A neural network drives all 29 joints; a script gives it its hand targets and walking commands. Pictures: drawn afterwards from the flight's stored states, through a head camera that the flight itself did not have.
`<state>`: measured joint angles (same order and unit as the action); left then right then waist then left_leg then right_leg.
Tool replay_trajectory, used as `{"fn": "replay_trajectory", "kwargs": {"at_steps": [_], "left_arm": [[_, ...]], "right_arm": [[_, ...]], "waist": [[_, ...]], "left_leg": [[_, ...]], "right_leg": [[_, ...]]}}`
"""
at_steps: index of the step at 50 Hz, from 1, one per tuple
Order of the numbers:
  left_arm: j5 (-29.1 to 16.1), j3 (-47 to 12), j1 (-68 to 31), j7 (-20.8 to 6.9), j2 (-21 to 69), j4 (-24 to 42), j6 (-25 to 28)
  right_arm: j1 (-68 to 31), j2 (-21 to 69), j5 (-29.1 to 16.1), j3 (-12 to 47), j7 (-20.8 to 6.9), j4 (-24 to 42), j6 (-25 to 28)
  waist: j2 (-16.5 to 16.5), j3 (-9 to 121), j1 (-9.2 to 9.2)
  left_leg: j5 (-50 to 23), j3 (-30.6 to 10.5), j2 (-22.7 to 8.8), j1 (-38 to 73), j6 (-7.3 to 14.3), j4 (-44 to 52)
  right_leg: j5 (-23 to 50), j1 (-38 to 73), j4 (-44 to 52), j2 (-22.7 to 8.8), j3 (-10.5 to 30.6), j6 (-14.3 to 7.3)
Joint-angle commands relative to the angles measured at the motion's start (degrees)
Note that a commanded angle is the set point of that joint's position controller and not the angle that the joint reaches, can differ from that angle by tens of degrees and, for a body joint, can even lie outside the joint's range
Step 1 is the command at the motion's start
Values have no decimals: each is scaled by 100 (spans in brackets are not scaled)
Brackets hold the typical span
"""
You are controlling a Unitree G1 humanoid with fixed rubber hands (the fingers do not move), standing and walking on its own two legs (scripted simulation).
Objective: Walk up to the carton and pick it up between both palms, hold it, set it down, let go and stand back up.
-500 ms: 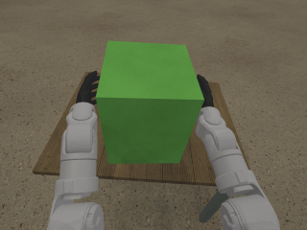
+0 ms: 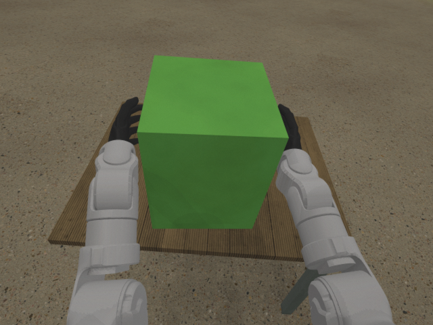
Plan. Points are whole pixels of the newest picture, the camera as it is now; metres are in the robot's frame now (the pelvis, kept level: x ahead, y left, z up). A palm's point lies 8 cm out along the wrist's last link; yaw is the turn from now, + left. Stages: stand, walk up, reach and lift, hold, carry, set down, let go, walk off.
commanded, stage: hold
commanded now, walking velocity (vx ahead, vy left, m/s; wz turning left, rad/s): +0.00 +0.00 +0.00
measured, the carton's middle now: (206, 147) +0.40 +0.00 +0.14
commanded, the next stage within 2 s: none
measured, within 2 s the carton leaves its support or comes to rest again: neither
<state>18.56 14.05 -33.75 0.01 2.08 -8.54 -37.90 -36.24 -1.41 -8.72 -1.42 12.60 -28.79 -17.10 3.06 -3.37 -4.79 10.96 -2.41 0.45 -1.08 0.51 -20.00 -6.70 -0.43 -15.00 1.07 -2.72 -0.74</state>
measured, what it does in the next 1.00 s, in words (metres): stands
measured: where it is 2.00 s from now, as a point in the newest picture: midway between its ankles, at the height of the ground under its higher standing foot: outside the picture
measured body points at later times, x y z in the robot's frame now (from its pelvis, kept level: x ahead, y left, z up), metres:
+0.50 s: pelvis +0.00 +0.00 +0.00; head -0.03 +0.03 +0.45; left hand +0.38 +0.15 +0.17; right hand +0.38 -0.15 +0.17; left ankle +0.01 +0.11 -0.75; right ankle +0.03 -0.11 -0.75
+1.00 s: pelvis +0.00 +0.00 +0.00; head -0.03 +0.03 +0.45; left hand +0.38 +0.15 +0.17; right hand +0.38 -0.15 +0.16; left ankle +0.01 +0.11 -0.75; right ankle +0.03 -0.11 -0.75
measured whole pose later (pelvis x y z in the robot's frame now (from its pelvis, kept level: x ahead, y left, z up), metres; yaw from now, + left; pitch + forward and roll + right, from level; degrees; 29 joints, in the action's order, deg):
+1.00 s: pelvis +0.00 +0.00 +0.00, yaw +0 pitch -8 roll -1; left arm 18.7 13.9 -32.8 0.0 2.2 -7.6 -37.9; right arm -35.7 -1.5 -9.1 -0.9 12.7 -28.4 -16.7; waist 3.1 -3.8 -5.0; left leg 11.3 -2.4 0.3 -0.8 0.5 -20.2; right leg -6.9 0.2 -14.8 1.1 -3.1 -0.8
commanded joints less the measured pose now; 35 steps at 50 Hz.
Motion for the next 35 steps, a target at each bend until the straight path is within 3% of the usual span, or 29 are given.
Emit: {"fn": "replay_trajectory", "kwargs": {"at_steps": [1,15,35], "left_arm": [[-897,-2769,-3692,-828,3356,683,366],[-904,-2786,-3659,-870,3301,761,390],[-909,-2812,-3674,-835,3349,733,382]], "right_arm": [[-4415,3372,-385,2149,-694,1864,553],[-4342,3439,-425,2250,-625,1957,553],[-4357,3365,-395,2164,-673,1897,560]], "waist": [[-427,2541,-42],[-395,2578,-68],[-448,2541,-72]], "left_leg": [[-1559,194,115,510,-192,149],[-1589,202,165,440,-177,125],[-1590,183,117,528,-209,134]], "right_leg": [[767,770,34,181,-173,255],[1088,942,-11,147,-148,311],[820,768,20,181,-184,263]]}}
